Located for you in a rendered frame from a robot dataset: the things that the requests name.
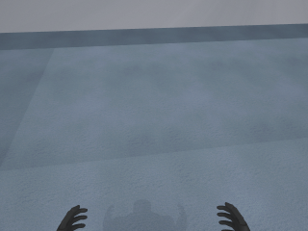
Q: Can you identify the robot left hand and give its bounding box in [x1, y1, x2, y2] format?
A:
[56, 205, 88, 231]

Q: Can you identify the robot right hand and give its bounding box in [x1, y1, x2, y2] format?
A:
[217, 202, 250, 231]

